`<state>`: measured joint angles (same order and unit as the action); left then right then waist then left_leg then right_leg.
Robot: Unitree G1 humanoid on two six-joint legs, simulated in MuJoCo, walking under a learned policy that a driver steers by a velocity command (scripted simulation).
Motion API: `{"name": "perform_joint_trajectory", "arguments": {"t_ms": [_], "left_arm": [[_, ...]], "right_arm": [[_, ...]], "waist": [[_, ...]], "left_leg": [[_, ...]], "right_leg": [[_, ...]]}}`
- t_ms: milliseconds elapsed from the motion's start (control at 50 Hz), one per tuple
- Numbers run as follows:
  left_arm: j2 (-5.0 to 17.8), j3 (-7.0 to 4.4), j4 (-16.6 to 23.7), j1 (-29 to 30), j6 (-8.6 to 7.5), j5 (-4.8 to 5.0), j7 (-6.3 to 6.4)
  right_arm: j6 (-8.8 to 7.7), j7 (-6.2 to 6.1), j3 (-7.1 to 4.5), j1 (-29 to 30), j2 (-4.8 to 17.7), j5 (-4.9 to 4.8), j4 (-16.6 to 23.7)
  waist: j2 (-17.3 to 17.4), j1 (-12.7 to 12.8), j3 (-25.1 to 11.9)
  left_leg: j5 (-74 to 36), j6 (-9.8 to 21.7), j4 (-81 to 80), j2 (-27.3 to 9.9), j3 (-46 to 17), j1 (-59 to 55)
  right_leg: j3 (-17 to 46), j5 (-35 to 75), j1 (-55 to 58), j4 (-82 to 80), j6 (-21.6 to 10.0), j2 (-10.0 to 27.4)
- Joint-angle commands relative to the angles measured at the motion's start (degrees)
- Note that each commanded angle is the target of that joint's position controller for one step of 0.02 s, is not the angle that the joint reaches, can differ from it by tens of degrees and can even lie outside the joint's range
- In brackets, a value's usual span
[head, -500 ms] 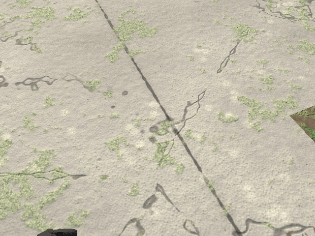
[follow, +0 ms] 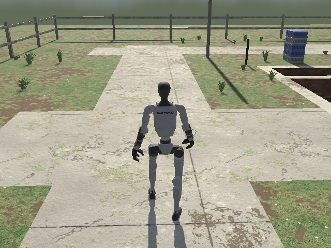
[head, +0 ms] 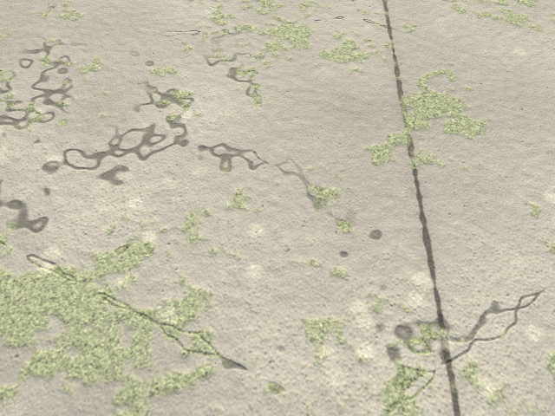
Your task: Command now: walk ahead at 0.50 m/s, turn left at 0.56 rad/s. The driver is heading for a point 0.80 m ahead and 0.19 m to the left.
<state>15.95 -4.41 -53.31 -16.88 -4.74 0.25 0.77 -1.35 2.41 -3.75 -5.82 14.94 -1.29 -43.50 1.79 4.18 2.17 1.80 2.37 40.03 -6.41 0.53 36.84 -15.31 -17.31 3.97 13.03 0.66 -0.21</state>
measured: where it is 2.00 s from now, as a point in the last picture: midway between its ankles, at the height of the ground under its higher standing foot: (214, 315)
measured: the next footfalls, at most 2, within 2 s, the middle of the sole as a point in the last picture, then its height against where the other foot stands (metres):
left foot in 0.10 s outside the picture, level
right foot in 0.58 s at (306, 383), level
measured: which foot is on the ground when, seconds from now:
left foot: up 0.00-0.08, down 0.10-0.60, up 0.62-1.00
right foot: down 0.00-0.10, up 0.12-0.56, down 0.58-1.00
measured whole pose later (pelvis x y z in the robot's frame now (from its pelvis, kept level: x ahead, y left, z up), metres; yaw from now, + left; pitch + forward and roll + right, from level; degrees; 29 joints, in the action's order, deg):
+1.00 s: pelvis +0.54 +0.13 +0.00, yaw +28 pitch +2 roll -2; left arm 16.5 -3.7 -50.4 -21.5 -4.6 1.4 -1.0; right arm -3.2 1.5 -2.2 -4.3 15.0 -1.0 -37.6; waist 2.0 6.2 1.3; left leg 3.9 0.9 35.1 -4.6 -1.8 34.0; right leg -4.2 -15.5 -0.5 13.9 0.0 -0.9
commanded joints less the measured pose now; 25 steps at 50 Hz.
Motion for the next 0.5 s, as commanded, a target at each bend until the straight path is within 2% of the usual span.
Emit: {"name": "perform_joint_trajectory", "arguments": {"t_ms": [20, 40, 60, 80, 100, 120, 140, 160, 180, 200, 220, 240, 260, 300, 340, 400, 460, 500], "left_arm": [[11.2, -2.63, 2.9, 1.0, 0.62, 0.93, 0.39], [12.0, -2.89, 3.2, 1.6, 1.0, 1.16, 0.5], [12.7, -3.09, 3.5, 2.2, 1.49, 1.38, 0.59], [12.7, -2.98, 3.9, 3.3, 1.92, 1.68, 0.64], [11.0, -2.24, 4.6, 2.7, 1.7, 0.71, 0.76], [1.8, 0.53, 8.0, -2.3, 0.25, -1.76, -0.02], [5.0, 0.51, 9.1, 2.3, -2.4, 0.5, -0.8], [8.1, -0.33, 10.9, 8.7, -3.73, 2.87, -1.24], [7.6, -0.08, 11.0, 9.1, -4.37, 2.37, -1.01], [8.0, -0.43, 9.9, 8.4, -4.33, 0.7, -0.52], [8.7, -0.95, 9.5, 6.9, -3.67, -0.04, -0.46], [8.6, -1.13, 9.6, 6.3, -2.86, -0.3, -0.56], [7.7, -1.06, 9.8, 6.2, -2.22, -0.65, -0.58], [6.0, -0.62, 11.0, 8.8, -1.43, -1.22, -0.38], [4.9, -0.13, 12.6, 13.2, -1.31, -1.2, -0.41], [3.5, 0.53, 14.5, 19.0, -1.69, -0.59, -1.15], [4.6, 0.37, 16.4, 22.5, -2.19, 0.14, -1.86], [5.9, -0.05, 16.9, 22.6, -2.71, 0.18, -2.33]], "right_arm": [[-0.58, 0.99, -0.73, 5.0, 3.7, -0.07, 6.2], [-0.41, 1.04, -1.28, 3.4, 4.8, -0.06, 6.3], [-0.24, 0.97, -2.22, -0.9, 6.4, -0.18, 5.7], [-0.18, 0.62, -3.8, -9.1, 8.9, -0.4, 3.6], [0.31, -0.54, -6.06, -19.1, 13.5, -0.5, 0.9], [0.04, -1.17, -7.06, -18.0, 20.6, -0.95, 0.8], [-1.01, -0.77, -5.6, -19.6, 16.9, -0.04, 3.2], [-1.97, -0.48, -4.49, -17.8, 13.2, 0.53, 2.6], [-2.52, -0.51, -3.92, -14.4, 11.3, 0.27, 2.9], [-2.62, -0.61, -3.22, -9.7, 9.1, 0.19, 3.8], [-2.69, -0.85, -2.62, -7.0, 7.6, 0.81, 4.9], [-2.71, -1.06, -2.51, -6.2, 7.6, 1.05, 5.4], [-2.85, -1.34, -2.62, -6.4, 8.1, 0.83, 5.3], [-3.02, -2.17, -3.06, -8.3, 9.8, 0.54, 4.8], [-2.84, -2.92, -3.27, -10.2, 10.5, 0.3, 4.2], [-2.31, -3.36, -3.29, -12.6, 10.4, 0.05, 3.6], [-1.96, -3.42, -3.3, -15.4, 10.3, -0.28, 2.5], [-1.53, -3.71, -3.22, -16.2, 9.9, -0.34, 2.2]], "waist": [[-4.8, -1.5, 2.7], [-5.9, -3.0, 0.8], [-6.7, -5.8, -2.1], [-5.8, -10.6, -6.4], [-1.5, -14.8, -11.6], [14.6, -7.5, -14.9], [8.2, -10.6, -23.5], [4.3, -11.7, -15.3], [1.0, -9.3, -10.5], [-1.2, -6.6, -7.2], [-0.2, -4.4, -6.1], [0.1, -3.5, -5.5], [-0.2, -3.1, -5.1], [-0.7, -3.4, -3.6], [0.1, -4.9, -2.2], [2.3, -7.4, -1.3], [3.2, -8.7, -0.9], [3.6, -8.4, -1.2]], "left_leg": [[5.0, 2.3, -2.7, 1.8, 2.9, 0.5], [7.9, 3.4, -2.7, 3.8, 4.7, -3.3], [10.2, 4.8, -2.8, 6.3, 6.4, -9.5], [7.6, 6.7, -6.5, 9.2, 7.4, -21.0], [6.5, 9.5, -8.3, 7.1, 0.4, -38.7], [13.4, 19.5, -12.8, -8.0, -31.1, -57.1], [22.6, 23.2, -23.0, -13.3, -49.1, -60.9], [18.5, 19.7, -24.9, -12.2, -41.8, -56.6], [13.6, 17.6, -24.4, -9.9, -34.4, -48.6], [7.4, 15.8, -24.5, -7.4, -28.2, -40.1], [2.2, 15.0, -25.5, -5.7, -24.4, -34.2], [-0.4, 14.9, -26.7, -4.8, -23.0, -31.0], [-3.7, 15.1, -27.3, -4.2, -21.3, -28.8], [-7.6, 15.0, -28.2, -2.8, -17.8, -25.9], [-6.7, 13.3, -28.1, -0.7, -15.3, -24.6], [-0.9, 10.6, -27.2, 1.5, -14.0, -22.8], [2.1, 9.8, -24.8, -0.1, -17.5, -25.4], [2.5, 9.3, -21.3, -1.5, -20.8, -29.5]], "right_leg": [[3.8, 34.3, 1.6, 0.6, -8.1, 18.0], [2.9, 44.1, 2.3, 4.7, -7.4, 17.9], [2.0, 52.5, 2.1, 11.8, -6.8, 17.4], [0.5, 54.6, -1.3, 23.0, -5.2, 15.4], [0.3, 41.4, -14.0, 39.6, -2.3, 13.1], [4.0, -12.5, -40.7, 60.2, 1.4, 1.8], [18.8, -18.3, -47.8, 67.5, 0.7, -1.0], [19.9, -12.6, -53.3, 67.2, -0.9, 1.7], [19.9, -7.4, -51.9, 62.4, -2.0, 4.3], [20.0, -4.0, -47.4, 57.3, -1.7, 6.4], [20.5, -1.7, -42.7, 53.9, -1.3, 7.7], [20.4, -0.6, -40.1, 51.8, -0.7, 7.8], [19.7, 0.3, -39.1, 49.3, 0.2, 7.6], [18.6, 4.9, -39.4, 43.2, 2.0, 6.6], [18.2, 12.7, -39.6, 34.3, 3.0, 5.2], [17.6, 22.5, -35.5, 22.1, 2.9, 2.3], [18.6, 23.5, -34.0, 17.3, 2.1, 1.0], [19.6, 20.3, -33.7, 14.7, 1.1, 0.6]]}}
